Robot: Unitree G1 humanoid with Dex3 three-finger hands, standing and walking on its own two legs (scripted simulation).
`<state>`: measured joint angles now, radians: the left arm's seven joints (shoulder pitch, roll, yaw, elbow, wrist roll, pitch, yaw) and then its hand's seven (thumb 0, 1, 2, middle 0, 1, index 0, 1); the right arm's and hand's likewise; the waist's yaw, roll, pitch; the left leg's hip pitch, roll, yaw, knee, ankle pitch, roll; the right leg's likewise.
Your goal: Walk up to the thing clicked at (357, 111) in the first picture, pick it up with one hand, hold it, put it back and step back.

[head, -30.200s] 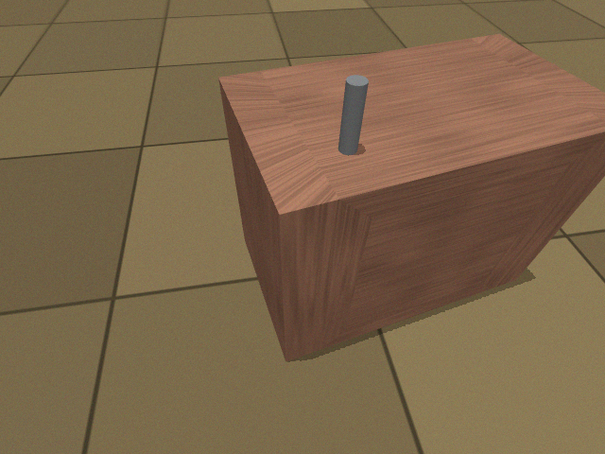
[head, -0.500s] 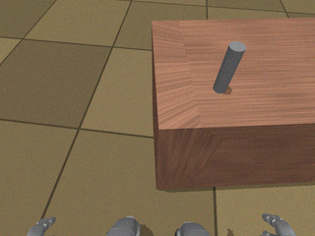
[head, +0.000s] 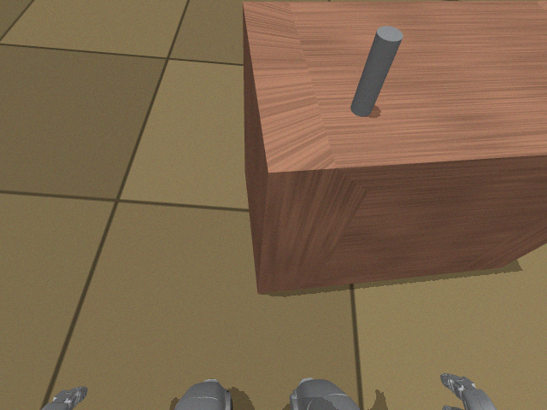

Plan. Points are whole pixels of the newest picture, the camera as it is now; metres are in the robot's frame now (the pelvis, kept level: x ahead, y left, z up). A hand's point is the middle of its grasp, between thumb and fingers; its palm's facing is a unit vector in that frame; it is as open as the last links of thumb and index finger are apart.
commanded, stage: step back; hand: right
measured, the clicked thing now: (373, 75) +0.65 -0.19 +0.07
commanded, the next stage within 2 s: none
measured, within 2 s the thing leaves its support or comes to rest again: neither
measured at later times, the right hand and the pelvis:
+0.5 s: hand out of the picture -0.04 -0.27 -0.15, palm faces -0.11 +0.91 -0.40, open 7.4 cm; pelvis -0.13 -0.01 +0.00, yaw +3 degrees
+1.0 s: hand out of the picture -0.17 -0.33 -0.15, palm faces -0.05 +0.92 -0.38, open 7.4 cm; pelvis -0.28 -0.06 +0.00, yaw +1 degrees
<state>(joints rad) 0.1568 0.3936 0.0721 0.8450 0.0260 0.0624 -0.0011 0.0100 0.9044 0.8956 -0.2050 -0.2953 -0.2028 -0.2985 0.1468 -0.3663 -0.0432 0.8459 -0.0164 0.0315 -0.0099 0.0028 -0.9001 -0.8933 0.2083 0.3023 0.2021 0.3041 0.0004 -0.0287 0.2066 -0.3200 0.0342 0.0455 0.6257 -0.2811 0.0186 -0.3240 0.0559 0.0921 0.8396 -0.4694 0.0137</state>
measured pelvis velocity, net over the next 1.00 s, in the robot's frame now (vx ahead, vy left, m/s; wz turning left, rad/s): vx -0.28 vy -0.06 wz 0.01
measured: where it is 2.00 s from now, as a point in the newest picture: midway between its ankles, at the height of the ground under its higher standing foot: outside the picture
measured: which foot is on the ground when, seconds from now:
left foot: down 0.00-0.08, up 0.10-0.40, down 0.42-0.82, up 0.84-1.00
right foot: up 0.00-0.02, down 0.04-0.44, up 0.46-0.78, down 0.80-1.00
